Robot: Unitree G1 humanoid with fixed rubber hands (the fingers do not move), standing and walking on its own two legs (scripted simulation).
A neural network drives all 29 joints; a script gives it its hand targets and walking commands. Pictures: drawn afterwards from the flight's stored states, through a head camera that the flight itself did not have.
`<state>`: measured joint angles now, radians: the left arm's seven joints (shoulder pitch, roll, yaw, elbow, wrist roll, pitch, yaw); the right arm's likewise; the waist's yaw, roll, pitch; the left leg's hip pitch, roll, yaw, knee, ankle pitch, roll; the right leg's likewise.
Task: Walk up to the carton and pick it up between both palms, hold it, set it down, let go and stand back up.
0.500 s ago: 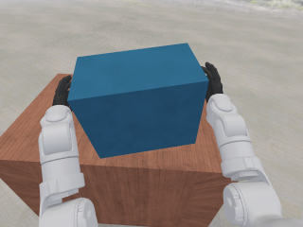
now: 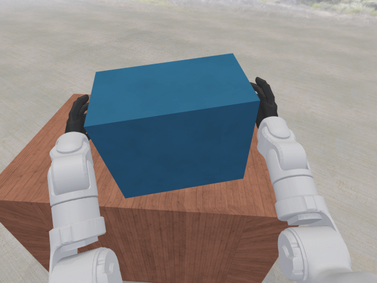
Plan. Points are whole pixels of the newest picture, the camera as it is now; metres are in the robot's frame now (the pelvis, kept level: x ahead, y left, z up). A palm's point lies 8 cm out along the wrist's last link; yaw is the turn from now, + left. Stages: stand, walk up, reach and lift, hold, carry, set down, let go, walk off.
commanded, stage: hold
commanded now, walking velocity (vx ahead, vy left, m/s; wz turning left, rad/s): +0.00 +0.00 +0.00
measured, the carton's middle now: (176, 129) +0.40 -0.01 +0.17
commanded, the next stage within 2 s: none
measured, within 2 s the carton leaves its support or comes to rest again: neither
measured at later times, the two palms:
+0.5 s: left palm (76, 136) +0.36 +0.18 +0.20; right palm (262, 119) +0.35 -0.19 +0.21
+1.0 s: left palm (76, 134) +0.36 +0.18 +0.20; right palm (262, 116) +0.36 -0.19 +0.22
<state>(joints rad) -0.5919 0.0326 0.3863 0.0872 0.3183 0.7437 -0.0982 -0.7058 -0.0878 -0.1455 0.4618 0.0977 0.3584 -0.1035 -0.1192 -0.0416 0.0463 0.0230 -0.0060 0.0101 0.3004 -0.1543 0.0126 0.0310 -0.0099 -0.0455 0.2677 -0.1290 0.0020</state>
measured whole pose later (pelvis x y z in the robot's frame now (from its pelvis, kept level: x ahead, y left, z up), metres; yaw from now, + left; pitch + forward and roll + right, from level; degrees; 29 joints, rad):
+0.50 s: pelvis +0.00 +0.00 +0.00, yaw +0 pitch -10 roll +0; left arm -0.57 0.05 0.37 0.07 0.31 0.74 -0.09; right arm -0.68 -0.08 -0.13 0.44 0.11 0.35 -0.12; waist -0.13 -0.05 0.05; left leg 0.02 -0.01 0.01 0.30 -0.16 0.01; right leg 0.03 -0.01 -0.05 0.27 -0.13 0.00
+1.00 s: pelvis +0.00 +0.00 +0.00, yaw +1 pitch -9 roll +0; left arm -0.62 0.05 0.39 0.11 0.31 0.73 -0.09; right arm -0.72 -0.08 -0.15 0.46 0.08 0.36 -0.12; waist -0.12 -0.05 0.05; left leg 0.01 -0.01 0.01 0.30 -0.15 0.01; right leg 0.02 -0.01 -0.05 0.27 -0.13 0.00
